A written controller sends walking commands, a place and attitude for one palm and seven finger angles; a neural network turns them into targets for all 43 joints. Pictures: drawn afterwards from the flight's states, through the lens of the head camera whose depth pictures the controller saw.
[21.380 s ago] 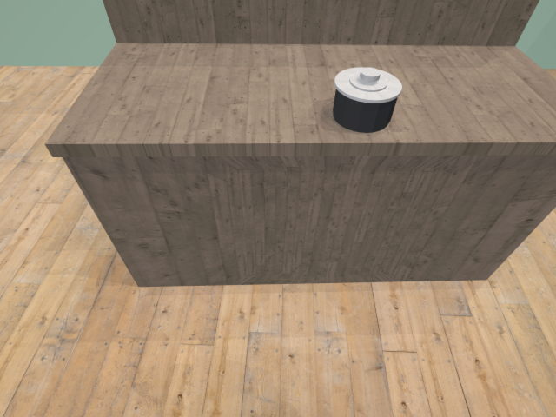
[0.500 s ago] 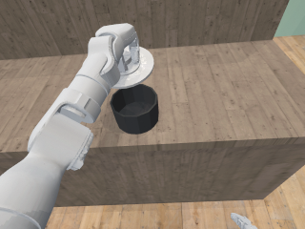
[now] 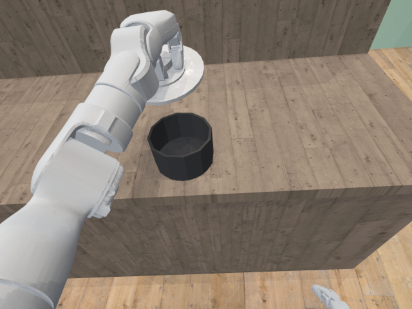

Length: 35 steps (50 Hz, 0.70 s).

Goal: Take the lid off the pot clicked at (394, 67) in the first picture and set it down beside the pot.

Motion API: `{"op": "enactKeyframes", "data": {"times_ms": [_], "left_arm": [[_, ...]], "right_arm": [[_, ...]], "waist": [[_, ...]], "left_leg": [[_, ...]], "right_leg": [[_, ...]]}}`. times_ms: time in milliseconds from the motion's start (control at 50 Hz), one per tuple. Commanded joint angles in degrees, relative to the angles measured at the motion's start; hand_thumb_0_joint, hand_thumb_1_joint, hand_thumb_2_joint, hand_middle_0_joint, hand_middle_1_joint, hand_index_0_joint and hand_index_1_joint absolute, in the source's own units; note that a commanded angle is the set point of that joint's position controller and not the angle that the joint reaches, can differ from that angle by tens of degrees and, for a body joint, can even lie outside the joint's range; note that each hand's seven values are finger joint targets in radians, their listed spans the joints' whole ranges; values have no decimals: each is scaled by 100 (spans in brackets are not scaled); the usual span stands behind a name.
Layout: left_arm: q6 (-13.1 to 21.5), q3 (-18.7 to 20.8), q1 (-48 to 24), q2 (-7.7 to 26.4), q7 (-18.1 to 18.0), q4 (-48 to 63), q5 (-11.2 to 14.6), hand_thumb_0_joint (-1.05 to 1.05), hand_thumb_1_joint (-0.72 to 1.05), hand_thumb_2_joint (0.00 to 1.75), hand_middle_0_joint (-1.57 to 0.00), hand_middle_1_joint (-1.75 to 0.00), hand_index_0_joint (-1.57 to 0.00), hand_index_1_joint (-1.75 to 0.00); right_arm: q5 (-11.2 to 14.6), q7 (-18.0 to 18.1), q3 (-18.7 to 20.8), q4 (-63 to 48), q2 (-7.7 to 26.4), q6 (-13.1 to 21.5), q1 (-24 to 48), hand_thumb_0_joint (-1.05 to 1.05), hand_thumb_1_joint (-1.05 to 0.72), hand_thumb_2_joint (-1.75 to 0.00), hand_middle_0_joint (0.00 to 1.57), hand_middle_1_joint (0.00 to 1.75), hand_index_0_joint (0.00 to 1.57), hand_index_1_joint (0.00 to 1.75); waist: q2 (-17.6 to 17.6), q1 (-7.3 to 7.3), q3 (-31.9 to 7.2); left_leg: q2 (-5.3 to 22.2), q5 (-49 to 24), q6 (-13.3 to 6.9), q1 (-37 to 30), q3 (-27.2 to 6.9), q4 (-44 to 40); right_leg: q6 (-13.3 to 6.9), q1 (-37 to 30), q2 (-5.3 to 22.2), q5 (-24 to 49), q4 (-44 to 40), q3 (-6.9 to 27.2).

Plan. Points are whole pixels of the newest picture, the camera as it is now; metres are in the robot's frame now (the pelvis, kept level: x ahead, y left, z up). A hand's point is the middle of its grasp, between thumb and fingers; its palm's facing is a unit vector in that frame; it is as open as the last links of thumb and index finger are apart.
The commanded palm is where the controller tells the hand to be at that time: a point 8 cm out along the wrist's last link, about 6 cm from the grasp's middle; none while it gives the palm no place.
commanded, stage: lift the lid straight up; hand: left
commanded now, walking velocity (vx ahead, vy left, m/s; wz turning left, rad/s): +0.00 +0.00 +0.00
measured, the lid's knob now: (159, 62) +0.51 +0.08 +0.24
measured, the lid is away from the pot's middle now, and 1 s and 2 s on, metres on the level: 0.02 0.11 0.25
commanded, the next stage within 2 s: move the lid sideways beside the pot in 0.02 s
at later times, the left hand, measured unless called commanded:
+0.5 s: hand (139, 67) +0.47 +0.11 +0.25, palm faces -0.17 -0.05 -0.98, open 6.1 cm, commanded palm +0.45 +0.12 +0.32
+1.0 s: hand (107, 67) +0.48 +0.16 +0.25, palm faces -0.19 -0.03 -0.98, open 5.9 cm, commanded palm +0.46 +0.18 +0.32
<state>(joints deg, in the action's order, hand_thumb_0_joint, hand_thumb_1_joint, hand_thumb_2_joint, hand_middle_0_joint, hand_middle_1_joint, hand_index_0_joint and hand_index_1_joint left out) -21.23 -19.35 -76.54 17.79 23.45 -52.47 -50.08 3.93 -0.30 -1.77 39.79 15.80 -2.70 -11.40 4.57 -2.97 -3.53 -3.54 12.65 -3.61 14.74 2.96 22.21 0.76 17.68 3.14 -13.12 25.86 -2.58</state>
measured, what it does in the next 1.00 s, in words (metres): stands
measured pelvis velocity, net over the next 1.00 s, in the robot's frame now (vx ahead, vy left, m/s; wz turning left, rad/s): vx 0.00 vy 0.01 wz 0.01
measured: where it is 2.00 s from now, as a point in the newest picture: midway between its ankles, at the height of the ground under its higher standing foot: outside the picture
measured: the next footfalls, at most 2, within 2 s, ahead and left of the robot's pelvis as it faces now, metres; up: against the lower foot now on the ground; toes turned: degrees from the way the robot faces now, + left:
none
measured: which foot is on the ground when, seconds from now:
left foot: down 0.00-1.00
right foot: down 0.00-1.00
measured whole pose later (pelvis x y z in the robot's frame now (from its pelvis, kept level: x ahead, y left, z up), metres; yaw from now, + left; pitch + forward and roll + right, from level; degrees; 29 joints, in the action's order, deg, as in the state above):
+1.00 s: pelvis +0.00 +0.01 +0.00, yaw +0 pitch +5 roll +0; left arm -16.1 -15.4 -71.6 29.4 29.4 -47.3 -53.4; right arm 4.2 0.4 -1.2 38.2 16.4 -3.6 -13.5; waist 3.9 -3.5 -1.9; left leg -3.5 12.4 -4.0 14.4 2.4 22.0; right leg 1.1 16.3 3.0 -12.0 23.7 -3.1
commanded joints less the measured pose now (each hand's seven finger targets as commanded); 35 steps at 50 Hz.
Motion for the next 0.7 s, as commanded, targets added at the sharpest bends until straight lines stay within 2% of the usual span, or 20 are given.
{"op": "enactKeyframes", "data": {"times_ms": [0,60,80,100,120,200,220,240,280,300,320,340,380,420,480,500,580,600,660,680], "left_arm": [[79,509,-3656,1369,-283,1487,-167,0,54,109,-83,-101,-102,-108],[71,583,-3867,1562,-270,1600,-261,0,54,109,-83,-101,-102,-108],[48,604,-3750,1597,-262,1408,-274,0,54,109,-83,-101,-102,-108],[102,625,-3705,1551,-255,1555,-168,0,54,109,-83,-101,-102,-108],[109,757,-3782,1842,-271,1658,-346,0,54,109,-83,-101,-102,-108],[13,670,-3138,1604,-229,924,-320,0,54,109,-83,-101,-102,-108],[14,754,-3189,1757,-220,1031,-365,0,54,109,-83,-101,-102,-108],[21,586,-3215,1575,-196,1076,-372,0,54,109,-83,-101,-102,-108],[69,559,-3223,1587,-157,1337,-394,0,54,109,-83,-101,-102,-108],[152,428,-3251,1427,-121,1692,-284,0,54,109,-83,-101,-102,-108],[148,668,-3265,1750,-108,1777,-375,0,54,109,-83,-101,-102,-108],[150,573,-3463,1711,-73,1944,-406,0,54,109,-83,-101,-102,-108],[106,607,-3425,1767,-39,1691,-388,0,54,109,-83,-101,-102,-108],[193,821,-3625,2096,-29,2112,-329,0,54,109,-83,-101,-102,-108],[163,762,-3383,2049,21,1793,-410,0,54,109,-83,-101,-102,-108],[212,610,-3216,1804,49,1831,-322,0,54,109,-83,-101,-102,-108],[162,740,-2951,2017,141,1542,-438,0,54,109,-83,-101,-102,-108],[216,738,-2827,1964,151,1590,-322,0,54,109,-83,-101,-102,-108],[234,603,-3119,1953,209,1727,-403,0,54,109,-83,-101,-102,-108],[274,584,-3357,1990,217,1997,-409,0,54,109,-83,-101,-102,-108]], "right_arm": [[-16,29,188,-773,633,250,369,0,-90,-90,20,30,20,30],[-21,56,191,-773,594,316,373,0,-90,-90,20,30,20,30],[-7,55,191,-747,596,307,377,0,-90,-90,20,30,20,30],[-21,54,208,-758,618,310,299,0,-90,-90,20,30,20,30],[-15,44,189,-771,615,316,384,0,-90,-90,20,30,20,30],[-2,44,185,-671,677,227,264,0,-90,-90,20,30,20,30],[4,40,168,-716,676,208,356,0,-90,-90,20,30,20,30],[11,48,168,-759,654,212,425,0,-90,-90,20,30,20,30],[13,44,184,-822,638,223,422,0,-90,-90,20,30,20,30],[13,28,206,-876,637,221,413,0,-90,-90,20,30,20,30],[-5,31,211,-895,633,231,442,0,-90,-90,20,30,20,30],[5,35,214,-904,633,240,473,0,-90,-90,20,30,20,30],[26,61,210,-834,639,228,393,0,-90,-90,20,30,20,30],[19,60,200,-859,661,263,402,0,-90,-90,20,30,20,30],[30,87,195,-793,662,266,355,0,-90,-90,20,30,20,30],[33,70,229,-838,655,269,337,0,-90,-90,20,30,20,30],[32,60,210,-821,703,181,380,0,-90,-90,20,30,20,30],[24,60,238,-830,739,164,307,0,-90,-90,20,30,20,30],[56,76,218,-852,704,137,379,0,-90,-90,20,30,20,30],[51,78,216,-884,696,159,388,0,-90,-90,20,30,20,30]], "waist": [[-897,-41,-2538],[-834,-50,-2730],[-866,-47,-2612],[-883,-40,-2672],[-834,17,-2706],[-1033,-1,-2127],[-1019,26,-2144],[-981,-3,-2173],[-845,6,-2382],[-713,-13,-2565],[-787,23,-2691],[-683,-19,-2704],[-849,-60,-2476],[-710,-15,-2575],[-708,-12,-2413],[-668,-31,-2383],[-809,-12,-2151],[-743,-15,-2175],[-724,-79,-2117],[-574,-76,-2278]], "left_leg": [[87,-2072,-26,-1079,-462,48],[69,-2105,-51,-1219,-443,69],[77,-2087,-50,-1171,-444,73],[86,-2201,-50,-1174,-457,67],[101,-2180,-37,-1179,-455,50],[104,-1960,-23,-847,-402,-31],[105,-1875,-19,-853,-394,-54],[92,-1837,-25,-900,-387,-29],[107,-2141,-41,-1093,-426,25],[127,-2431,-35,-1255,-490,68],[132,-2400,-53,-1322,-492,82],[126,-2474,-53,-1395,-477,112],[109,-2305,-60,-1305,-479,84],[101,-2267,-46,-1335,-510,27],[110,-2312,-28,-1319,-531,24],[128,-2436,-30,-1373,-541,58],[104,-2109,-25,-1211,-513,18],[117,-2219,-28,-1215,-524,36],[109,-1982,-30,-1284,-531,13],[105,-2067,-17,-1396,-563,19]], "right_leg": [[-327,-965,-204,2265,-56,94],[-308,-1053,-223,2389,-47,130],[-312,-985,-235,2344,-55,121],[-313,-1070,-207,2433,-90,119],[-311,-1105,-225,2401,-59,134],[-319,-916,-217,2210,-133,74],[-309,-914,-231,2136,-113,72],[-307,-868,-227,2091,-90,74],[-316,-899,-221,2220,-71,94],[-322,-938,-194,2301,-89,97],[-303,-1010,-221,2302,-98,120],[-308,-986,-222,2389,-78,125],[-303,-885,-250,2271,-120,98],[-309,-1021,-246,2303,-135,104],[-322,-892,-257,2204,-121,63],[-328,-831,-230,2189,-161,73],[-329,-783,-261,2019,-178,46],[-341,-810,-228,2055,-190,40],[-330,-666,-274,1856,-202,26],[-335,-682,-276,1877,-183,32]]}}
